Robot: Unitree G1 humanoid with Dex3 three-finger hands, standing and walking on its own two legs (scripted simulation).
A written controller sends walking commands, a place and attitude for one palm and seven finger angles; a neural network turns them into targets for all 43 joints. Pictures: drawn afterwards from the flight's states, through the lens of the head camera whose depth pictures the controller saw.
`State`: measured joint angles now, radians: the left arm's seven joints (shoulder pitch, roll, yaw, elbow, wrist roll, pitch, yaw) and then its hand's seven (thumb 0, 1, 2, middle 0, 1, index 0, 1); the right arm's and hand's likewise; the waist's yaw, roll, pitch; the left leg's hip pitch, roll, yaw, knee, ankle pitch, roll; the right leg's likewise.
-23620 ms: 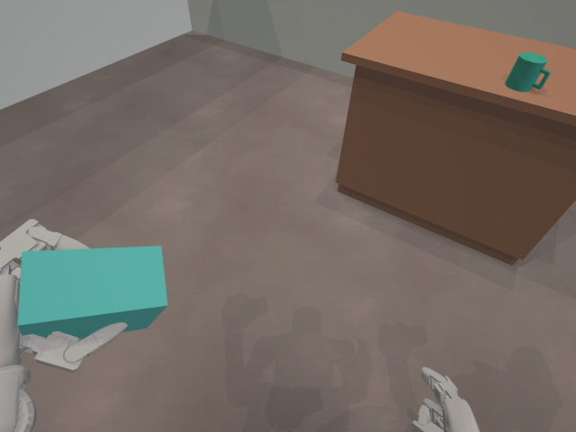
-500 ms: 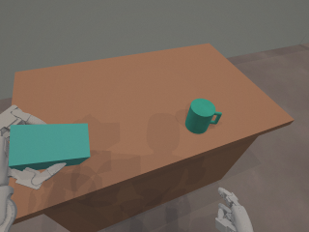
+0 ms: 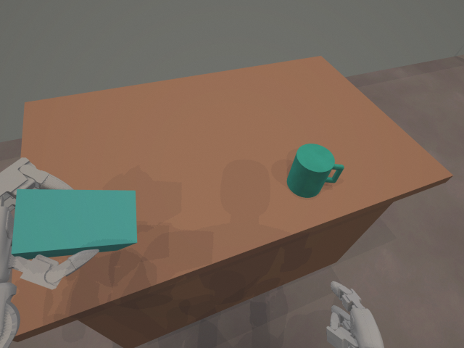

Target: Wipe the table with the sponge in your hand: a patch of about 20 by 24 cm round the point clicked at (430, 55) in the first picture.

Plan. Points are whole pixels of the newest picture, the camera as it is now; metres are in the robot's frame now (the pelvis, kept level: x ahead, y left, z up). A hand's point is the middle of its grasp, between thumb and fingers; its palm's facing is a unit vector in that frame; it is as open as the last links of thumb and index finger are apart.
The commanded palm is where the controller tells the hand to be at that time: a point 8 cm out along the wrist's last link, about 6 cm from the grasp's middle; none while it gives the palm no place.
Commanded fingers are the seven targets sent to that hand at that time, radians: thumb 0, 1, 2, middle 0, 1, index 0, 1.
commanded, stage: look again from close up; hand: left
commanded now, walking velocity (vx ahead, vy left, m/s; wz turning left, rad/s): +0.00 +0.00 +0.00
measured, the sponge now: (93, 224) +0.24 +0.21 +0.14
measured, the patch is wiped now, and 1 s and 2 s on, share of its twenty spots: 0.00 0.00 0.00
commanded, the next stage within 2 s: shuffle to correct the standing spot in 0.28 s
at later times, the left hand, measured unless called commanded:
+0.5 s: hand (76, 234) +0.21 +0.21 +0.16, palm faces +0.37 -0.85 -0.37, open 10.1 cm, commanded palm +0.16 +0.25 +0.17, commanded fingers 0.00 0.10 1.30 -1.20 -1.60 -1.20 -1.60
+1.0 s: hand (131, 216) +0.24 +0.16 +0.16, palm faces +0.32 -0.86 -0.39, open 10.1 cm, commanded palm +0.18 +0.20 +0.17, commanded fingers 0.00 0.10 1.30 -1.20 -1.60 -1.20 -1.60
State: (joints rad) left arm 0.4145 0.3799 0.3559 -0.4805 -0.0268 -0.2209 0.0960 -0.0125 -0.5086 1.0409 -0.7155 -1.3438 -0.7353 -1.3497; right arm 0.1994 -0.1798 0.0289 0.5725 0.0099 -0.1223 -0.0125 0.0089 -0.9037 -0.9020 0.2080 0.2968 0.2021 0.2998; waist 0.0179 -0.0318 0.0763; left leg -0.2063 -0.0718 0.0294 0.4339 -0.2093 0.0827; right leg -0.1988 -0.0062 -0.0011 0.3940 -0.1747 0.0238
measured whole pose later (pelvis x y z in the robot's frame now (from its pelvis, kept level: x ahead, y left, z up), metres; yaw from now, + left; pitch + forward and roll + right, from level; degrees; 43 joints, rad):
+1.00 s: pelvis +0.02 -0.08 +0.00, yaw -1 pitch +0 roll -1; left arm 0.46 0.39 0.36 -0.51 -0.08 -0.14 0.09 -0.01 -0.51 1.04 -0.71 -1.34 -0.73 -1.35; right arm 0.20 -0.20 0.00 0.56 0.02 -0.08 -0.03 0.01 -0.90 -0.90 0.21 0.30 0.20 0.30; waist 0.00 -0.01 0.03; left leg -0.24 0.04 0.00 0.51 -0.28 -0.02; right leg -0.23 0.11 -0.03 0.45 -0.22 -0.09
